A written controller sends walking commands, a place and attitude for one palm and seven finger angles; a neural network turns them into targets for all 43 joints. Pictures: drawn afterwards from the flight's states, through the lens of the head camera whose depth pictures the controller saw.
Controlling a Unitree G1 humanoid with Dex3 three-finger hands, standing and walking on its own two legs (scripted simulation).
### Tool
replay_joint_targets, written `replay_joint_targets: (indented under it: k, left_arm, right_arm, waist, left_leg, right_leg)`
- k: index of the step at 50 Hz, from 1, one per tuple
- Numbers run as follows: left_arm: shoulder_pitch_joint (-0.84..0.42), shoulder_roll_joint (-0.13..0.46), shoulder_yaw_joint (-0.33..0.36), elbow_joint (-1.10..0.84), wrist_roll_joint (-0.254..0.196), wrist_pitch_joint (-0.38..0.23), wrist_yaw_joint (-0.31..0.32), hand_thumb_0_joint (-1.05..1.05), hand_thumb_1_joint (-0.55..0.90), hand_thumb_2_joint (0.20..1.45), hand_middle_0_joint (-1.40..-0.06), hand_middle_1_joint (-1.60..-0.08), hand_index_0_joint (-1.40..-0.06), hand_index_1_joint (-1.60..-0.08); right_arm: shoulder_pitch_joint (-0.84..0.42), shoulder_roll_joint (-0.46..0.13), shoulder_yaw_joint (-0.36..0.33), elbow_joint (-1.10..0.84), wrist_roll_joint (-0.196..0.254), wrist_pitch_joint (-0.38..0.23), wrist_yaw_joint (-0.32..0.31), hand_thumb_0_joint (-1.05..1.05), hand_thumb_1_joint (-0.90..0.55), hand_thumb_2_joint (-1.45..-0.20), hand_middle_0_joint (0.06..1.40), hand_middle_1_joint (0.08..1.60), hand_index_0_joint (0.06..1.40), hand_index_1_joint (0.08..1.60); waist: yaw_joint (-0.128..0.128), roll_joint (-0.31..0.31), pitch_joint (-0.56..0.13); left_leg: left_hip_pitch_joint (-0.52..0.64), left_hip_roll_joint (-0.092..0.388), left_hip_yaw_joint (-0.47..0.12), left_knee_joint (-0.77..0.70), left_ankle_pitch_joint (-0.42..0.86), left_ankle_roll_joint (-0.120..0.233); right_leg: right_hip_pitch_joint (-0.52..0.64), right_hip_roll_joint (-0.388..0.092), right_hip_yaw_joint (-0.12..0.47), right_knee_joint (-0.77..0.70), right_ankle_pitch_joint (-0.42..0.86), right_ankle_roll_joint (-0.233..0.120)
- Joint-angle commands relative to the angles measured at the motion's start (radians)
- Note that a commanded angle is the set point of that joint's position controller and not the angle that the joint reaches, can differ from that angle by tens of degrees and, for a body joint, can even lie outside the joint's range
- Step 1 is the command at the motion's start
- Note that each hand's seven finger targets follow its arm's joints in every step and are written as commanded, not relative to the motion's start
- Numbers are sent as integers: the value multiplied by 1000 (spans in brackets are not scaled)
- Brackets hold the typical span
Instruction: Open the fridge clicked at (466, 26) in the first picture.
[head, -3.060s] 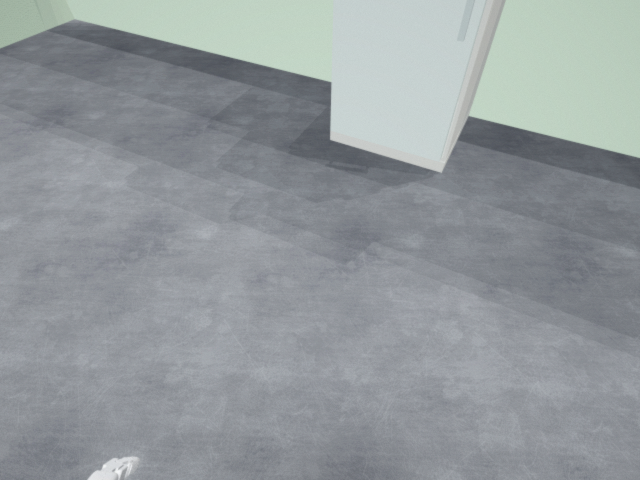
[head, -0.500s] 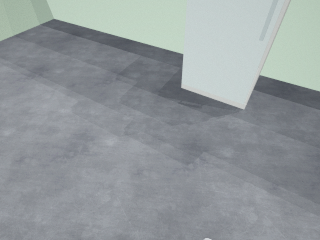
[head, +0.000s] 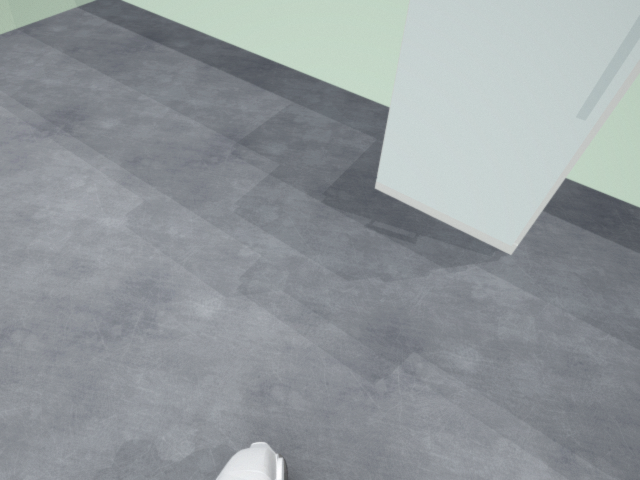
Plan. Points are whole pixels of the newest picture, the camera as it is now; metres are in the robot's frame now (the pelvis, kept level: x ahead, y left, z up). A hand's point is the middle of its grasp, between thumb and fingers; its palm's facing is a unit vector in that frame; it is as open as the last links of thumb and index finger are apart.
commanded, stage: walk to a spot facing it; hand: right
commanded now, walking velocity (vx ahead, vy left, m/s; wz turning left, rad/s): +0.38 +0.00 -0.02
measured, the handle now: out of the picture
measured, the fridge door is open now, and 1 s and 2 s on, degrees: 0 0 0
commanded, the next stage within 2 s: turn to face it in 0.72 s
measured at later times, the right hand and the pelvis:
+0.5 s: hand out of the picture +0.16 -0.17 -0.19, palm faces +0.18 +0.97 -0.13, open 7.3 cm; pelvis +0.24 -0.02 -0.01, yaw -4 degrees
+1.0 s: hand (442, 269) +0.53 -0.19 -0.17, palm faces -0.01 +0.97 -0.23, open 7.4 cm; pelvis +0.43 +0.00 -0.01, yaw +0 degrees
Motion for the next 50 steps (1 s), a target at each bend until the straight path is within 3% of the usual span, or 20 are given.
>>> replay_joint_targets:
  k: [1,2,3,6,9,20,22,23,24,25,26,27,29,32,41,45,47,48,49,50]
  left_arm:
    - [-4,160,29,-45,-11,-18,2,0,900,900,-200,-300,-200,-300]
    - [26,81,13,-84,-22,-20,-5,0,900,900,-200,-300,-200,-300]
    - [-30,107,16,-102,-23,-12,-1,0,900,900,-200,-300,-200,-300]
    - [-127,89,23,-107,-2,1,-6,0,900,900,-200,-300,-200,-300]
    - [-54,53,18,-81,7,27,-11,0,900,900,-200,-300,-200,-300]
    - [-350,88,9,-215,-2,17,-49,0,900,900,-200,-300,-200,-300]
    - [-300,113,17,-207,-1,12,-43,0,900,900,-200,-300,-200,-300]
    - [-193,141,24,-175,4,6,-36,0,900,900,-200,-300,-200,-300]
    - [-38,207,42,-133,12,-1,-25,0,900,900,-200,-300,-200,-300]
    - [78,344,73,-109,21,-4,-12,0,900,900,-200,-300,-200,-300]
    - [94,351,68,-102,5,7,-7,0,900,900,-200,-300,-200,-300]
    - [20,320,62,-124,-2,6,2,0,900,900,-200,-300,-200,-300]
    - [-123,214,34,-161,0,-4,6,0,900,900,-200,-300,-200,-300]
    - [-162,157,17,-151,-4,-23,12,0,900,900,-200,-300,-200,-300]
    - [-79,174,28,-120,-1,-19,16,0,900,900,-200,-300,-200,-300]
    - [-33,159,17,-82,3,-2,17,0,900,900,-200,-300,-200,-300]
    - [-49,151,11,-71,-5,4,16,0,900,900,-200,-300,-200,-300]
    - [-49,130,8,-72,-11,2,12,0,900,900,-200,-300,-200,-300]
    - [-11,86,6,-90,-17,2,6,0,900,900,-200,-300,-200,-300]
    - [-16,93,7,-109,-22,19,14,0,900,900,-200,-300,-200,-300]
  right_arm:
    - [346,-156,-40,42,-10,-54,-11,0,-900,-900,200,300,200,300]
    - [456,-281,-69,64,-4,-58,-27,0,-900,-900,200,300,200,300]
    - [418,-295,-65,61,16,-50,-31,0,-900,-900,200,300,200,300]
    - [175,-131,-15,2,11,-58,-38,0,-900,-900,200,300,200,300]
    - [171,-72,-4,9,1,-75,-44,0,-900,-900,200,300,200,300]
    - [259,-134,1,56,5,-76,-43,0,-900,-900,200,300,200,300]
    - [248,-143,-3,59,4,-70,-44,0,-900,-900,200,300,200,300]
    - [229,-150,-5,53,8,-68,-44,0,-900,-900,200,300,200,300]
    - [238,-127,-3,43,13,-66,-41,0,-900,-900,200,300,200,300]
    - [273,-65,4,16,25,-61,-28,0,-900,-900,200,300,200,300]
    - [215,-88,4,-19,15,-64,-32,0,-900,-900,200,300,200,300]
    - [157,-83,6,-31,16,-56,-32,0,-900,-900,200,300,200,300]
    - [150,-64,-2,-5,5,-44,-18,0,-900,-900,200,300,200,300]
    - [236,-19,1,32,0,-12,-16,0,-900,-900,200,300,200,300]
    - [46,-23,-7,-62,1,17,-7,0,-900,-900,200,300,200,300]
    - [33,-14,12,-57,1,-8,-22,0,-900,-900,200,300,200,300]
    - [131,-49,9,-21,1,-23,-30,0,-900,-900,200,300,200,300]
    - [218,-107,-3,6,-1,-37,-37,0,-900,-900,200,300,200,300]
    - [289,-199,-22,25,-3,-47,-47,0,-900,-900,200,300,200,300]
    - [341,-246,-27,20,12,-43,-45,0,-900,-900,200,300,200,300]
  waist:
    - [-198,49,-177]
    - [-204,320,-265]
    - [-188,236,-235]
    - [-87,71,-24]
    - [-31,78,-42]
    - [-80,88,36]
    - [-41,75,23]
    - [15,37,-18]
    - [73,-77,-125]
    - [92,-356,-211]
    - [92,-310,-210]
    - [69,-227,-150]
    - [5,-130,-12]
    - [-63,-111,-15]
    - [-31,-109,36]
    - [-20,-120,14]
    - [-77,-90,-48]
    - [-116,-12,-112]
    - [-123,176,-205]
    - [-134,192,-242]
  left_leg:
    - [585,28,-81,-139,-20,74]
    - [756,325,-549,-289,-47,172]
    - [672,380,-661,-403,-196,213]
    - [303,284,-394,-454,-234,137]
    - [242,218,-192,-450,-22,117]
    - [417,209,-73,-418,189,112]
    - [398,204,-48,-332,259,99]
    - [362,166,7,-187,337,78]
    - [248,105,48,62,298,37]
    - [-1,-48,95,413,-176,-16]
    - [-84,-60,-30,575,-401,5]
    - [-149,-19,-80,667,-335,10]
    - [-128,46,-117,645,-178,5]
    - [-22,45,-105,550,-85,-10]
    - [-95,41,-64,183,9,-33]
    - [102,-23,1,-19,6,-18]
    - [301,-40,20,-155,118,-20]
    - [472,36,-49,-162,335,-7]
    - [665,265,-245,-160,641,67]
    - [641,390,-323,-224,822,168]
  right_leg:
    - [-310,-118,30,483,468,-86]
    - [-594,34,43,830,-132,-48]
    - [-662,9,182,992,-177,-71]
    - [-663,-99,241,989,76,-65]
    - [-602,-103,208,859,117,-41]
    - [-555,-46,102,329,183,-52]
    - [-427,-18,81,267,160,-68]
    - [-268,13,58,204,187,-77]
    - [-20,-48,157,140,189,-112]
    - [162,-317,549,18,182,-209]
    - [120,-394,666,-88,97,-254]
    - [26,-403,661,-114,25,-251]
    - [-186,-315,472,-159,-25,-196]
    - [-287,-233,270,-176,135,-158]
    - [-144,-247,89,-156,410,-192]
    - [-154,-213,101,-17,624,-178]
    - [-200,-167,113,119,586,-135]
    - [-290,-114,92,253,457,-93]
    - [-476,-9,39,476,84,-48]
    - [-501,42,119,696,-268,-33]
